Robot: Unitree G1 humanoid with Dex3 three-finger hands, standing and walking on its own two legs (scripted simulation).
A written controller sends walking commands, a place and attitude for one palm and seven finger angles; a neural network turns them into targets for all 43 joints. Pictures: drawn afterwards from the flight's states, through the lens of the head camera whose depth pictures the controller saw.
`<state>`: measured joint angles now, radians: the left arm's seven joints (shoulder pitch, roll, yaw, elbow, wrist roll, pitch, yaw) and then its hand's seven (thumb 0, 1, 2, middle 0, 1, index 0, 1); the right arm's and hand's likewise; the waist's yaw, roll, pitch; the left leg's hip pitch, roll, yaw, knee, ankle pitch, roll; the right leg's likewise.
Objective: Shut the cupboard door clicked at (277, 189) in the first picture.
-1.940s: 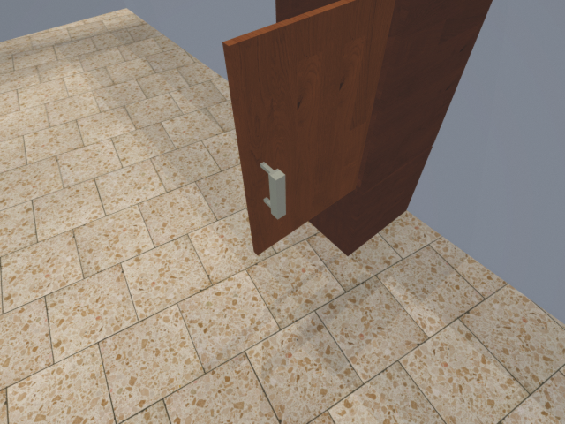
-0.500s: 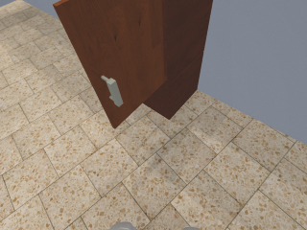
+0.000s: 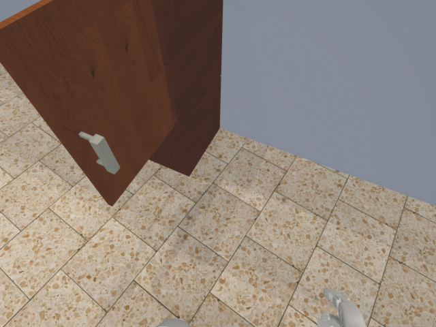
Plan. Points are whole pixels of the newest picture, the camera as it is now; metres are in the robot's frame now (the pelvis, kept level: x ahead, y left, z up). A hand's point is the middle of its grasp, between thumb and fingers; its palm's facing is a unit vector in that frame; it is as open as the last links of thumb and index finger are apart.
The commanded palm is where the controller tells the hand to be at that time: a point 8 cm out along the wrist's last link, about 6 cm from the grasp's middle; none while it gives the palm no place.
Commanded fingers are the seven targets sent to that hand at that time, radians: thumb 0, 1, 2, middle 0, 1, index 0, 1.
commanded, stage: walk around to get in front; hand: left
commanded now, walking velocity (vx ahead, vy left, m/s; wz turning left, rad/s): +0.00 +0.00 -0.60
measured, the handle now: (99, 152) +0.48 +0.37 -0.08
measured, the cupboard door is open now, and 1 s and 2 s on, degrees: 90 90 90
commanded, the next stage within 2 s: none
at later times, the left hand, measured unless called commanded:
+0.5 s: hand (162, 299) +0.18 +0.14 -0.16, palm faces -0.33 -0.90 -0.29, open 7.4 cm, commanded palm none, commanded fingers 0.00 0.90 0.90 -0.20 -0.30 -0.20 -0.30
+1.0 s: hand (195, 273) +0.23 +0.08 -0.16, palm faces -0.59 -0.77 -0.24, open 7.4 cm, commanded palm none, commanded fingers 0.00 0.90 0.90 -0.20 -0.30 -0.20 -0.30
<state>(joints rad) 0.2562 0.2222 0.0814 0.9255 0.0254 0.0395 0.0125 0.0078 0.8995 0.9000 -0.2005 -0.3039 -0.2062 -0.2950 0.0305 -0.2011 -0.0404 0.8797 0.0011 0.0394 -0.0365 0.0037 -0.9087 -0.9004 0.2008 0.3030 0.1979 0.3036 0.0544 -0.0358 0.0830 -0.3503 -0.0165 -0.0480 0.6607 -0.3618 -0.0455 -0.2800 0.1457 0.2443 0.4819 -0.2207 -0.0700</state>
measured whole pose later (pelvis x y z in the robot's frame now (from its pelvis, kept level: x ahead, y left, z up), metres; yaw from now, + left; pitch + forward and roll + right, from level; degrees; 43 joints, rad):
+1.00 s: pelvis +0.02 -0.03 -0.01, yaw -38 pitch +2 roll -1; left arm 0.14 0.26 0.08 0.89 0.02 0.06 -0.04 0.01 0.91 0.90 -0.19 -0.30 -0.20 -0.29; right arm 0.25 -0.22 -0.03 0.89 -0.04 0.02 -0.02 0.00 -0.90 -0.90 0.21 0.30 0.20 0.30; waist -0.01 0.03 0.10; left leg -0.26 0.17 0.19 0.55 -0.31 -0.05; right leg -0.35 -0.03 -0.07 0.72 -0.40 0.03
